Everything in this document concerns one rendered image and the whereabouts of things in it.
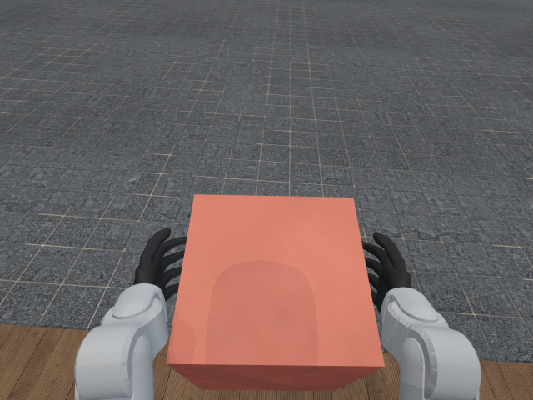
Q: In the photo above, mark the right robot forearm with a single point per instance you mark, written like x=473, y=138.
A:
x=437, y=363

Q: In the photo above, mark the carton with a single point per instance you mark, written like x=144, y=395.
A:
x=274, y=295

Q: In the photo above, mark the left robot hand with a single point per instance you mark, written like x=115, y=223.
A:
x=152, y=263

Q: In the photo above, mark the left robot forearm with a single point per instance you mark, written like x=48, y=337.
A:
x=114, y=361

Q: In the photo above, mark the right robot hand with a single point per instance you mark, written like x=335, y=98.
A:
x=391, y=271

